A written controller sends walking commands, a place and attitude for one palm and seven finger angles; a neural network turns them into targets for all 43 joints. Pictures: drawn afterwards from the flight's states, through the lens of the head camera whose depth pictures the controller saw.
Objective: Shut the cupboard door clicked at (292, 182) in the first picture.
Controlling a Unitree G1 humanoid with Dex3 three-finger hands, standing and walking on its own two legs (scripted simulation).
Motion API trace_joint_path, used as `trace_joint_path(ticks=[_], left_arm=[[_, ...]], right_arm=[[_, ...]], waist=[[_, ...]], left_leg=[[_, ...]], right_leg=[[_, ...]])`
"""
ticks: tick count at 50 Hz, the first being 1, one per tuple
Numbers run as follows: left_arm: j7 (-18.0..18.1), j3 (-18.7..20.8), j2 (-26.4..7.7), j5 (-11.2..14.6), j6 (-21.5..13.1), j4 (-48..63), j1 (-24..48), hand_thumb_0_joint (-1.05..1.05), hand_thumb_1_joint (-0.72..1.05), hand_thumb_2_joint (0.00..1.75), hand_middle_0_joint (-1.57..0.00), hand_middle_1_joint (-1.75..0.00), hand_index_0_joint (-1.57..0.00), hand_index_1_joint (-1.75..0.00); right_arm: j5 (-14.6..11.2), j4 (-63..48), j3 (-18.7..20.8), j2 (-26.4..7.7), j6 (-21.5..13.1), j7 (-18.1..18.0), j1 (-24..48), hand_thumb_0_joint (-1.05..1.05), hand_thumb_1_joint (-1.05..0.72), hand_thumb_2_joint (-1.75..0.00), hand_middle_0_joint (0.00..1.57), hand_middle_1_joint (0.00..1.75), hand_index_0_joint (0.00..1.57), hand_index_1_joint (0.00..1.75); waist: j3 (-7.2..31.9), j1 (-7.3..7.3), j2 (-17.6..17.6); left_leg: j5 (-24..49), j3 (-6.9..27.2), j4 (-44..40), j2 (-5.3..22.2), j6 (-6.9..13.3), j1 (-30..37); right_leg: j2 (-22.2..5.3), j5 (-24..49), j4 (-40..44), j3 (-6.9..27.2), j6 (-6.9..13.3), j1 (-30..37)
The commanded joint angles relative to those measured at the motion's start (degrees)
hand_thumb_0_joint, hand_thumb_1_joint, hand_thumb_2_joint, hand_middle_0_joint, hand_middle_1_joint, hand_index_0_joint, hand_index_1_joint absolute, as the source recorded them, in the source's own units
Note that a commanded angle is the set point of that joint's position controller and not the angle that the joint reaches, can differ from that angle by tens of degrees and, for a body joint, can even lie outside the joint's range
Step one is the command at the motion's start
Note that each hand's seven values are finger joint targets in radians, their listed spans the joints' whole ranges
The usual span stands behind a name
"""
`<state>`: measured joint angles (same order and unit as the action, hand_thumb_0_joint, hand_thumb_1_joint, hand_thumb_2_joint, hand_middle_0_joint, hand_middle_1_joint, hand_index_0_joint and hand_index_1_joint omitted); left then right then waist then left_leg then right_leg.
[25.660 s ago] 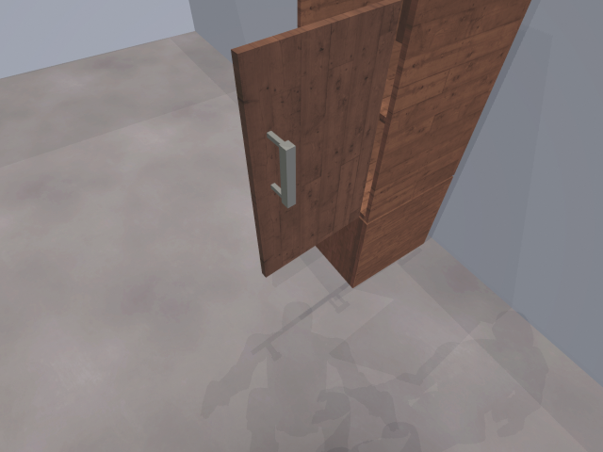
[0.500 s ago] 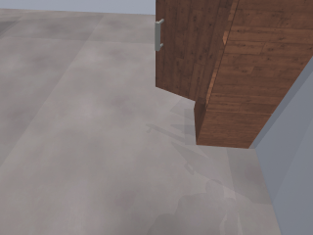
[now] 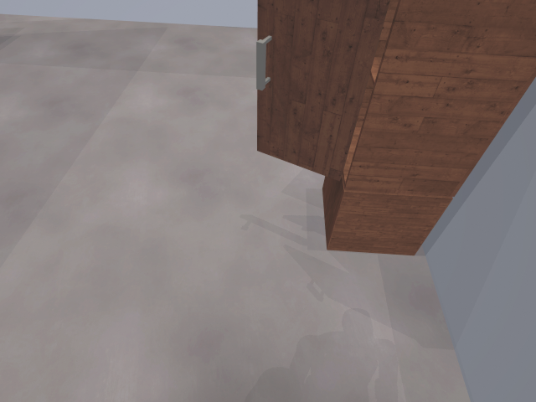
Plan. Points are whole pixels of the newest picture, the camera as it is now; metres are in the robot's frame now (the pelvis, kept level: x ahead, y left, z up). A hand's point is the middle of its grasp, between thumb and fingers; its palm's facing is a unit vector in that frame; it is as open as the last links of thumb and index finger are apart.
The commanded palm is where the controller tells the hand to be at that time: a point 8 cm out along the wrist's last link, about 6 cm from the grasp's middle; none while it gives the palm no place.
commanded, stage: look to check the result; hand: left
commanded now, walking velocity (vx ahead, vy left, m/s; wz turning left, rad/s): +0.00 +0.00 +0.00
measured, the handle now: (264, 63) +1.01 +0.05 +0.03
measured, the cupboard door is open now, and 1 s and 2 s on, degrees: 65 65 65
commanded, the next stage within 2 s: walk to a spot facing it in 0.46 s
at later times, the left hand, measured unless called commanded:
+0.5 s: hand out of the picture +0.00 +0.16 -0.18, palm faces +0.03 -0.98 -0.19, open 7.3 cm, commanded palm none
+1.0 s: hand out of the picture +0.04 +0.22 -0.19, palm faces +0.19 -0.96 -0.22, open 7.3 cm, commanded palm none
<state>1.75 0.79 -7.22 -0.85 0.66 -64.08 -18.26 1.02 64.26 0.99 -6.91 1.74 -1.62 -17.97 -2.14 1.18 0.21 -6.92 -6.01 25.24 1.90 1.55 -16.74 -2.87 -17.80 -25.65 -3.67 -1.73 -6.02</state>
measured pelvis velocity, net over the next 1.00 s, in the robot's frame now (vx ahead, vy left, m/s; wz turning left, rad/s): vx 0.02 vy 0.01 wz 0.18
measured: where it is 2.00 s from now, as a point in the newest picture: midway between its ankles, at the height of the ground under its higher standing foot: outside the picture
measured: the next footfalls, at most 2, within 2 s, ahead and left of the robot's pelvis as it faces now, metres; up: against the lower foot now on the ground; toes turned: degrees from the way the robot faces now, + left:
right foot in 1.26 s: +0.07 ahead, -0.14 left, +0.00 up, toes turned +22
left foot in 1.66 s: +0.07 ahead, +0.18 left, +0.00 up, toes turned +46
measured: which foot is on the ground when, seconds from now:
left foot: down 0.00-1.00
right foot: down 0.00-0.86, up 0.88-1.00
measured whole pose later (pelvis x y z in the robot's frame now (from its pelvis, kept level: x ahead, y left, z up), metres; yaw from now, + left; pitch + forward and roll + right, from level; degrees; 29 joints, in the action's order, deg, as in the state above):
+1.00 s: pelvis +0.02 +0.01 -0.01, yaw +10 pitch +0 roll -2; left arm 1.3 4.3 -12.4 -1.1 3.4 -55.5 -10.5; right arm 1.9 55.9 2.2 -10.9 2.2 -0.8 -13.1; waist -6.6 1.8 0.7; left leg -12.2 -1.9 34.6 -1.5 4.2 -22.6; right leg -2.9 -28.3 -61.7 -2.3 -2.1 -21.3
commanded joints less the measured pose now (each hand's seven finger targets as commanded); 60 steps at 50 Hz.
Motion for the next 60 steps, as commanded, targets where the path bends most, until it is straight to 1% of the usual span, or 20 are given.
trace_joint_path(ticks=[1,10,29,33,36,38,40,41,42,43,44,45,46,47,48,50,52,56,58,60], left_arm=[[0.5,1.1,-5.8,0.0,-0.5,0.0,-6.1,0.00,0.90,0.90,-0.20,-0.30,-0.20,-0.30],[0.6,0.9,-6.7,0.0,-0.7,-0.4,-5.8,0.00,0.90,0.90,-0.20,-0.30,-0.20,-0.30],[0.5,0.9,-8.2,0.0,-1.0,-0.3,-3.2,0.00,0.90,0.90,-0.20,-0.30,-0.20,-0.30],[0.8,2.2,-9.2,0.0,-0.3,1.2,-3.7,0.00,0.90,0.90,-0.20,-0.30,-0.20,-0.30],[0.8,3.6,-11.3,-0.2,0.2,3.6,-2.6,0.00,0.90,0.90,-0.20,-0.30,-0.20,-0.30],[0.8,4.2,-12.0,-0.6,0.2,5.6,-1.1,0.00,0.90,0.90,-0.20,-0.30,-0.20,-0.30],[0.9,4.8,-12.8,-1.1,0.1,7.6,1.0,0.00,0.90,0.90,-0.20,-0.30,-0.20,-0.30],[0.9,5.0,-13.4,-1.1,0.1,8.3,1.9,0.00,0.90,0.90,-0.20,-0.30,-0.20,-0.30],[0.7,5.3,-13.4,-0.8,0.2,9.3,2.4,0.00,0.90,0.90,-0.20,-0.30,-0.20,-0.30],[0.6,5.2,-12.0,-0.1,0.4,10.5,0.8,0.00,0.90,0.90,-0.20,-0.30,-0.20,-0.30],[0.8,4.4,-10.4,0.3,0.9,12.0,2.2,0.00,0.90,0.90,-0.20,-0.30,-0.20,-0.30],[1.0,4.6,-10.8,-0.1,1.6,13.0,5.6,0.00,0.90,0.90,-0.20,-0.30,-0.20,-0.30],[0.6,4.7,-10.6,-0.1,1.5,13.6,6.5,0.00,0.90,0.90,-0.20,-0.30,-0.20,-0.30],[0.1,4.6,-10.5,-0.3,1.0,13.9,7.9,0.00,0.90,0.90,-0.20,-0.30,-0.20,-0.30],[-0.3,4.7,-10.0,-0.4,0.8,14.0,7.7,0.00,0.90,0.90,-0.20,-0.30,-0.20,-0.30],[-0.6,4.8,-10.2,-0.5,0.9,14.1,6.9,0.00,0.90,0.90,-0.20,-0.30,-0.20,-0.30],[-0.7,4.7,-10.4,-0.6,1.0,14.7,6.8,0.00,0.90,0.90,-0.20,-0.30,-0.20,-0.30],[-0.6,4.6,-10.7,-0.5,1.4,16.3,6.4,0.00,0.90,0.90,-0.20,-0.30,-0.20,-0.30],[-0.5,4.6,-11.3,-0.4,1.6,16.5,4.5,0.00,0.90,0.90,-0.20,-0.30,-0.20,-0.30],[-0.5,5.0,-12.2,-0.1,1.8,15.3,-1.3,0.00,0.90,0.90,-0.20,-0.30,-0.20,-0.30]], right_arm=[[-0.2,-1.6,1.2,-6.4,-1.0,-0.2,-2.9,0.00,-0.90,-0.90,0.20,0.30,0.20,0.30],[-0.4,-1.3,1.2,-7.1,-1.1,-0.2,-1.5,0.00,-0.90,-0.90,0.20,0.30,0.20,0.30],[-0.3,-1.5,0.7,-8.8,-1.5,-0.2,2.0,0.00,-0.90,-0.90,0.20,0.30,0.20,0.30],[-0.3,-3.0,1.1,-8.3,-0.7,0.1,2.6,0.00,-0.90,-0.90,0.20,0.30,0.20,0.30],[-0.1,-5.1,1.7,-8.1,0.0,0.6,3.7,0.00,-0.90,-0.90,0.20,0.30,0.20,0.30],[0.1,-7.3,2.2,-7.8,0.4,1.0,5.0,0.00,-0.90,-0.90,0.20,0.30,0.20,0.30],[0.1,-9.3,2.7,-8.1,0.7,1.4,5.7,0.00,-0.90,-0.90,0.20,0.30,0.20,0.30],[0.1,-9.8,2.8,-8.5,0.6,1.6,5.0,0.00,-0.90,-0.90,0.20,0.30,0.20,0.30],[0.2,-9.7,3.1,-10.2,0.2,1.6,1.5,0.00,-0.90,-0.90,0.20,0.30,0.20,0.30],[0.8,-9.6,3.6,-13.8,-0.3,1.4,-1.8,0.00,-0.90,-0.90,0.20,0.30,0.20,0.30],[0.9,-8.7,4.3,-17.2,-0.3,0.8,-5.6,0.00,-0.90,-0.90,0.20,0.30,0.20,0.30],[0.7,-7.9,4.6,-18.5,-0.1,0.2,-6.0,0.00,-0.90,-0.90,0.20,0.30,0.20,0.30],[0.8,-9.3,4.7,-18.2,-0.2,0.1,-3.2,0.00,-0.90,-0.90,0.20,0.30,0.20,0.30],[0.9,-10.7,4.4,-16.9,-0.5,0.1,-0.6,0.00,-0.90,-0.90,0.20,0.30,0.20,0.30],[1.0,-11.5,4.2,-16.4,-0.7,0.1,1.4,0.00,-0.90,-0.90,0.20,0.30,0.20,0.30],[0.9,-12.1,4.0,-16.0,-0.8,0.2,3.1,0.00,-0.90,-0.90,0.20,0.30,0.20,0.30],[0.9,-12.6,4.4,-16.9,-0.5,0.4,3.0,0.00,-0.90,-0.90,0.20,0.30,0.20,0.30],[1.0,-13.8,5.3,-18.1,0.4,0.9,4.0,0.00,-0.90,-0.90,0.20,0.30,0.20,0.30],[1.1,-14.7,5.7,-18.5,0.8,1.2,5.3,0.00,-0.90,-0.90,0.20,0.30,0.20,0.30],[1.2,-16.0,6.1,-18.1,1.3,1.3,7.7,0.00,-0.90,-0.90,0.20,0.30,0.20,0.30]], waist=[[-3.7,-0.42,-1.4],[-3.1,-0.31,0.2],[-1.9,-0.53,-0.5],[-2.1,-1.05,0.7],[-2.5,-1.35,4.9],[-3.9,-1.34,8.8],[-5.0,-0.81,9.1],[-4.3,-0.17,7.4],[-1.1,1.25,1.3],[0.6,1.96,-10.8],[4.2,3.61,-22.3],[5.8,4.03,-16.5],[5.5,2.67,-10.9],[4.1,1.76,-5.9],[3.3,0.78,-5.6],[3.0,0.20,-6.7],[4.5,0.20,-5.5],[5.2,0.29,-8.7],[5.4,-0.41,-10.6],[6.3,-2.58,-11.2]], left_leg=[[-7.2,6.5,-6.1,4.2,-0.6,5.3],[-2.1,5.9,-4.6,4.7,-0.3,7.5],[4.6,5.8,-3.8,4.9,-0.6,8.7],[7.5,5.6,1.4,3.7,-0.7,3.8],[4.4,3.9,9.3,1.4,-1.3,-1.7],[-6.7,2.6,17.7,0.7,-1.8,-6.0],[-14.7,2.3,19.9,1.5,-2.0,-7.5],[-11.5,2.4,15.4,1.9,-1.8,-5.7],[3.0,5.2,9.5,3.0,-0.5,0.0],[23.9,17.5,2.7,9.8,4.0,4.9],[30.6,33.4,-5.2,16.9,9.1,10.0],[15.5,35.5,-8.2,18.3,9.3,7.8],[0.0,34.4,-9.3,17.4,9.4,5.4],[-7.0,32.7,-10.1,15.3,9.0,3.1],[-8.6,29.8,-10.6,13.5,8.2,1.6],[-9.5,27.6,-11.4,11.4,7.4,0.5],[-10.8,28.0,-11.7,10.2,7.3,1.8],[-14.5,29.9,-12.3,8.8,6.8,0.9],[-14.9,30.4,-12.6,7.5,5.9,-1.5],[-21.0,28.7,-13.3,3.9,3.2,-6.2]], right_leg=[[-2.6,-0.7,7.2,2.8,3.2,-9.5],[-3.1,1.9,8.0,2.9,3.2,-8.7],[-3.7,7.7,9.0,2.9,2.8,-4.8],[-5.9,11.0,5.2,0.9,3.1,-3.2],[-10.3,12.8,4.4,2.0,5.9,-2.9],[-14.5,19.4,4.0,2.7,8.7,-3.1],[-17.3,26.1,1.2,1.3,9.9,-3.6],[-16.6,28.4,-2.7,-0.9,8.6,-3.4],[-13.4,26.6,-10.9,-4.4,5.3,-5.1],[-6.5,13.0,-21.5,-7.7,0.6,-11.0],[0.5,-19.8,-34.8,-4.4,-1.1,-18.1],[-0.2,-20.5,-40.8,3.3,0.1,-19.6],[-1.2,-16.0,-42.4,5.1,0.3,-21.5],[-1.5,-11.2,-41.5,5.6,0.1,-22.1],[-1.6,-8.3,-39.7,5.4,-0.3,-22.0],[-1.0,-6.1,-35.6,4.8,-0.8,-21.0],[0.3,-6.3,-31.2,4.3,-0.9,-19.7],[2.3,-7.1,-24.0,3.6,-0.9,-17.0],[3.7,-7.4,-18.5,3.0,-0.3,-12.2],[5.8,-6.4,-8.9,0.7,0.6,-2.8]])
